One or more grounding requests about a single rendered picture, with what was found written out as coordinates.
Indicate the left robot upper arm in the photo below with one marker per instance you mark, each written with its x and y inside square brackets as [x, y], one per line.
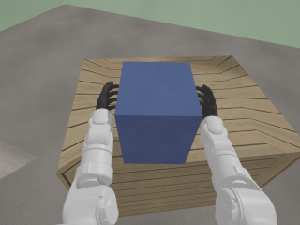
[91, 206]

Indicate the right robot hand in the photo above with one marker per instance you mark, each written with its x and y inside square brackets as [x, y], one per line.
[208, 103]

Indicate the left robot hand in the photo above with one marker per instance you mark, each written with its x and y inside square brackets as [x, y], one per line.
[103, 100]

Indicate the right robot upper arm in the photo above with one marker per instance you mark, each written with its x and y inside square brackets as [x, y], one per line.
[243, 206]

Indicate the carton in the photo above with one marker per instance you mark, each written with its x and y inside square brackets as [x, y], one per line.
[157, 112]

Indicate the robot right forearm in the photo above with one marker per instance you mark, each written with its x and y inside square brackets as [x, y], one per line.
[223, 162]

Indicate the robot left forearm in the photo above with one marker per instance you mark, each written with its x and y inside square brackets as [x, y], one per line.
[96, 163]

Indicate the pedestal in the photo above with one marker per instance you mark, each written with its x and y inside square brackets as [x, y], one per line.
[265, 143]

